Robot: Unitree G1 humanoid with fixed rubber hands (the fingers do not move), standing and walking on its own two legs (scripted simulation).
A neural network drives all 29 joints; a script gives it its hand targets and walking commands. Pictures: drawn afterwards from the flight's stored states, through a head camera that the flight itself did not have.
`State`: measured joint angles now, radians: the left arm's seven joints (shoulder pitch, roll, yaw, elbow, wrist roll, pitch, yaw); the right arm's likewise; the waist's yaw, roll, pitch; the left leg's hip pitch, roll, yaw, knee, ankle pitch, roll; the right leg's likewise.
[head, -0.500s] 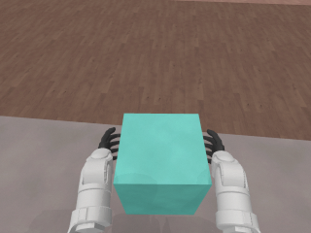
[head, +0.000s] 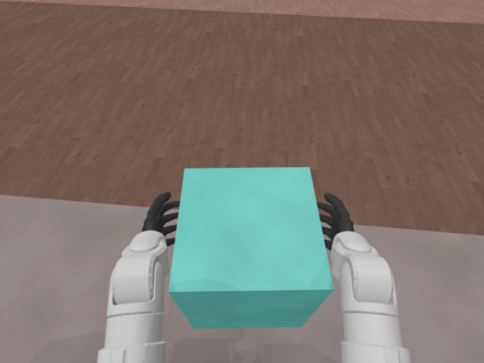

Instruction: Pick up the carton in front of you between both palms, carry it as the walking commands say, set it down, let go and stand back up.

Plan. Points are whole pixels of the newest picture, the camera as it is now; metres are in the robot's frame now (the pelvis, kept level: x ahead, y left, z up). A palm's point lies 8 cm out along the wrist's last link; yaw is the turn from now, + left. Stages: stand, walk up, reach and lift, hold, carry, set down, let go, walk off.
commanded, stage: carry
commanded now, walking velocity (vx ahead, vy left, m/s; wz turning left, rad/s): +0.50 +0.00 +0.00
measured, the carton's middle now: (247, 253) +0.30 +0.01 +0.02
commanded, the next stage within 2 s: none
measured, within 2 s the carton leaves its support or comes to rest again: neither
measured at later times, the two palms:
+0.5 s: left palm (162, 163) +0.48 +0.19 +0.08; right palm (304, 161) +0.50 -0.11 +0.08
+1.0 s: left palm (192, 94) +0.81 +0.17 +0.08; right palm (293, 98) +0.81 -0.13 +0.07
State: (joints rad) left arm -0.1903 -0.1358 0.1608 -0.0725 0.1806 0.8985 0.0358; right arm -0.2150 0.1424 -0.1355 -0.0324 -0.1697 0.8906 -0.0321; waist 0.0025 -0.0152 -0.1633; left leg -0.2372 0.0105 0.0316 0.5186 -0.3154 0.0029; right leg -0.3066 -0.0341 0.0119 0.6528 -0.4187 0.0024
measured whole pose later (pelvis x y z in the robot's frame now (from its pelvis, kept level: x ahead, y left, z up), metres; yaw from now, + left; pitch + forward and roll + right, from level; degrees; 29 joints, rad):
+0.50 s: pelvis +0.26 +0.03 -0.02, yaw +0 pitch +4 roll +1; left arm 0.06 -0.13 0.04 -0.53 -0.02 1.15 0.20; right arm 0.07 0.13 -0.06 -0.50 0.01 1.13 -0.20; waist 0.04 -0.04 -0.15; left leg -0.49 0.05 0.23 0.53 -0.11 0.04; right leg 0.00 -0.10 -0.15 0.46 -0.50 0.05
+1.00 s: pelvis +0.59 +0.02 -0.02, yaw +1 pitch +3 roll -1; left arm 0.10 -0.14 0.04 -0.54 0.01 1.15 0.16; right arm 0.09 0.14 -0.04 -0.54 0.00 1.15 -0.15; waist -0.01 0.03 -0.14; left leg 0.10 0.08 0.20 0.40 -0.51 -0.03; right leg -0.49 -0.05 -0.26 0.50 -0.06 -0.06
